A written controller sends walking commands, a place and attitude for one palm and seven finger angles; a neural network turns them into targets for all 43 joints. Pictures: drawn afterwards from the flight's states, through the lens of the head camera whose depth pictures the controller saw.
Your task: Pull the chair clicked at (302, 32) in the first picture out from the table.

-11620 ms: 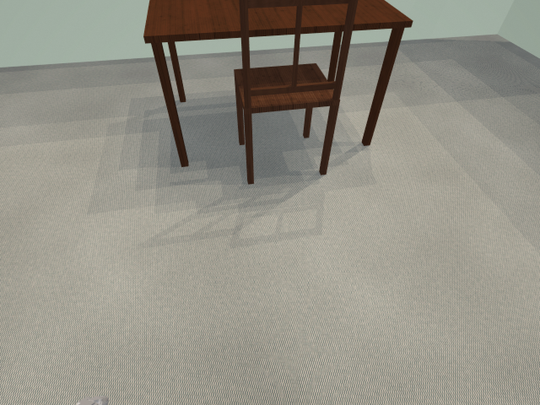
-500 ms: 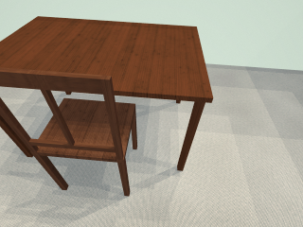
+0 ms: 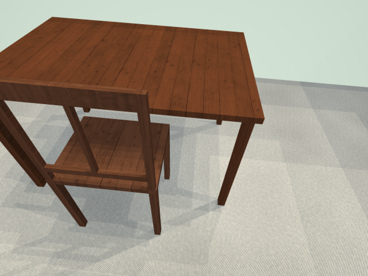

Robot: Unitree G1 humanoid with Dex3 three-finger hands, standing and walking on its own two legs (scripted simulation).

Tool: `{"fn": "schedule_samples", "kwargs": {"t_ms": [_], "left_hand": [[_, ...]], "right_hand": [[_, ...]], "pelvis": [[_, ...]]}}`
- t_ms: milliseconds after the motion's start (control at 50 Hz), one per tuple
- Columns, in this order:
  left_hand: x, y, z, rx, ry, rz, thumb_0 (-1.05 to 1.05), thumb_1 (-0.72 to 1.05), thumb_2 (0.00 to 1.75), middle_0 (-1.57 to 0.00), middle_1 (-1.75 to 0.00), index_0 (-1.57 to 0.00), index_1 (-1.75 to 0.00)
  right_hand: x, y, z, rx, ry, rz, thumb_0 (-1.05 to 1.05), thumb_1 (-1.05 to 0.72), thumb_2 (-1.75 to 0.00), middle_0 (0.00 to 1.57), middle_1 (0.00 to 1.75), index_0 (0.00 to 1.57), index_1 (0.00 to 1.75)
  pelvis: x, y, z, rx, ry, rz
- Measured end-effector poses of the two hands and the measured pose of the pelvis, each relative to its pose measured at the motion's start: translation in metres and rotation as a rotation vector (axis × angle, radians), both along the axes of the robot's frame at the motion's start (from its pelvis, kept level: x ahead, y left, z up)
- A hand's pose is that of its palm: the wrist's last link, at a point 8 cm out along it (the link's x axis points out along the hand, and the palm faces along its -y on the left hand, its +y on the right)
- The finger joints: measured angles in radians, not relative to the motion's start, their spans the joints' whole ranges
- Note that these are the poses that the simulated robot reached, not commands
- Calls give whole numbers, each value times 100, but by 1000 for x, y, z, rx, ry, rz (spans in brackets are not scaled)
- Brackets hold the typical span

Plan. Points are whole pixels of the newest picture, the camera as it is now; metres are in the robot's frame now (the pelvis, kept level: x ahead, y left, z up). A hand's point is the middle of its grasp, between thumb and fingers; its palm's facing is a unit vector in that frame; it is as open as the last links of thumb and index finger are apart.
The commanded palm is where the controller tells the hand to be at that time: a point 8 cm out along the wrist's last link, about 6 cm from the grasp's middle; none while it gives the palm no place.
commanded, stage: look again from close up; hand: left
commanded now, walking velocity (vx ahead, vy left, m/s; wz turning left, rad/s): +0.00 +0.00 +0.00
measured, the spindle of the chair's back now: (83, 142) +0.50 +0.35 -0.06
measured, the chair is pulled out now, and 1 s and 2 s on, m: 0.00 0.00 0.00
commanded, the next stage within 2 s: none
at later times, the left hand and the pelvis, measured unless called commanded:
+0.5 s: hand out of the picture +0.00 +0.14 -0.18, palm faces +0.03 -0.99 -0.13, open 7.4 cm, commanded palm none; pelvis +0.02 -0.01 +0.00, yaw -1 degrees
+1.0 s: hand out of the picture +0.02 +0.13 -0.17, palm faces +0.02 -0.99 -0.14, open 7.4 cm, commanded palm none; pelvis +0.04 -0.02 +0.00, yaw -1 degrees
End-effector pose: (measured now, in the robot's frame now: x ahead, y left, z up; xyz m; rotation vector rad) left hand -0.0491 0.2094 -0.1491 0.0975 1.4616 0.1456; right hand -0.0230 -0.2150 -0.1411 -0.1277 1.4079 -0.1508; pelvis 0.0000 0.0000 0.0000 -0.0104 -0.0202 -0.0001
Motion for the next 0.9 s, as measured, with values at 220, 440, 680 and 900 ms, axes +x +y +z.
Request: {"fn": "schedule_samples", "kwargs": {"t_ms": [220,440,680,900], "left_hand": [[15,-16,-2,-30,-19,-3,0,91,90,-19,-30,-20,-30],[40,-21,-1,-30,-57,-18,0,91,90,-19,-30,-20,-30],[52,-20,2,-14,-51,-28,0,91,90,-19,-30,-20,-30],[57,-24,3,-14,-39,-25,0,91,90,-19,-30,-20,-30]], "right_hand": [[7,12,-3,27,-2,-16,1,-91,-90,20,30,20,30],[20,1,-1,9,-17,-24,2,-92,-90,20,30,20,30],[28,-5,0,9,-9,-24,1,-92,-90,20,29,20,30],[34,-7,0,13,3,-22,1,-92,-90,20,29,20,30]], "pelvis": [[6,-1,1,3,0,-8],[15,-5,2,7,0,-15],[24,-11,3,9,1,-21],[33,-14,4,10,2,-22]]}}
